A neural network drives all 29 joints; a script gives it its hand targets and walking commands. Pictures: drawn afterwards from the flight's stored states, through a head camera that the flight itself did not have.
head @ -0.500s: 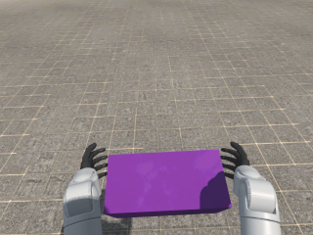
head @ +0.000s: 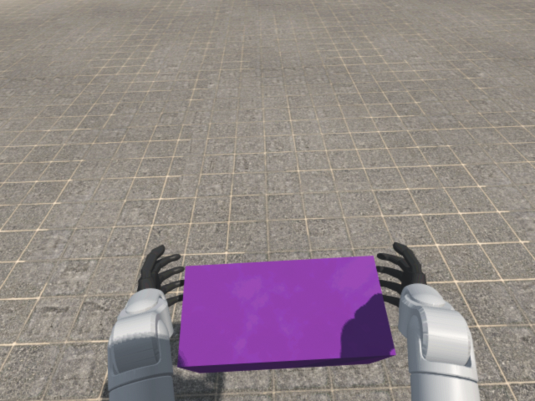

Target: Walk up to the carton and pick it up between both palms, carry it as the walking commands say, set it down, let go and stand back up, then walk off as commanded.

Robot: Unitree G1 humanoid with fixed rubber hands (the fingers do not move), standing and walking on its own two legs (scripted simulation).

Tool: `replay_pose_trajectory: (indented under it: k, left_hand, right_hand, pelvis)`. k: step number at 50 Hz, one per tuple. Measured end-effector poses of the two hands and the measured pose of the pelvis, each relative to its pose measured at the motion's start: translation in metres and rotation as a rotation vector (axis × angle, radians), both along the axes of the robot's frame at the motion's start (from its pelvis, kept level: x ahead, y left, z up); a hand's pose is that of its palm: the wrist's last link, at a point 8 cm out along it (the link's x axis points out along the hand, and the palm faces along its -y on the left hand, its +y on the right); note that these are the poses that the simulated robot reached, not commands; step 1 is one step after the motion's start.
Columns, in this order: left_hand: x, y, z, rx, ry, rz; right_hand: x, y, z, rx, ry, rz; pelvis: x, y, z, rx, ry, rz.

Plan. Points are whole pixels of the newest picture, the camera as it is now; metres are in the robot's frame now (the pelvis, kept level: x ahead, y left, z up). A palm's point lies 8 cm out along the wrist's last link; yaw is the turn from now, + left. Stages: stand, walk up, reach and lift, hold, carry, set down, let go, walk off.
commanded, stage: carry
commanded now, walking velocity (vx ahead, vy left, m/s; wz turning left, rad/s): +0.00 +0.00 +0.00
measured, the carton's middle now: (282, 317) +0.27 +0.00 -0.03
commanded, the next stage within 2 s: none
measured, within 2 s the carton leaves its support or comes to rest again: neither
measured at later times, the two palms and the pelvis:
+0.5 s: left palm (152, 296) +0.27 +0.19 +0.06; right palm (410, 293) +0.26 -0.18 +0.06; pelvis +0.00 +0.00 +0.00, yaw +0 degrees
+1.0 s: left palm (178, 292) +0.26 +0.15 +0.07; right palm (446, 302) +0.24 -0.22 +0.07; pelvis +0.00 -0.03 -0.01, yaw -6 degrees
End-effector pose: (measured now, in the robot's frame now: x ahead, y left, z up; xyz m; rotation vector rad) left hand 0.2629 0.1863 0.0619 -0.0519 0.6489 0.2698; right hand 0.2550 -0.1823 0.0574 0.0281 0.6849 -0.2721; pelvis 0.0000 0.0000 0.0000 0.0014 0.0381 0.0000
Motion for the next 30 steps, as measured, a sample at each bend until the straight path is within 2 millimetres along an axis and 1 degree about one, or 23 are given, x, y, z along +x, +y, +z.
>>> replay_pose_trajectory:
  k: [6,30]
  left_hand:
    - [-0.0001,0.0013,0.0021,0.004,-0.005,0.002]
    - [0.0039,0.0016,-0.0001,0.007,-0.002,-0.004]
  right_hand:
    - [0.0002,0.0013,-0.0001,0.007,-0.006,0.0]
    - [0.0033,0.0015,-0.0023,0.005,-0.005,0.001]
  pelvis:
    - [-0.0005,0.0011,0.0002,0.0,0.002,0.0]
    - [0.0029,0.002,0.0004,0.001,0.002,-0.001]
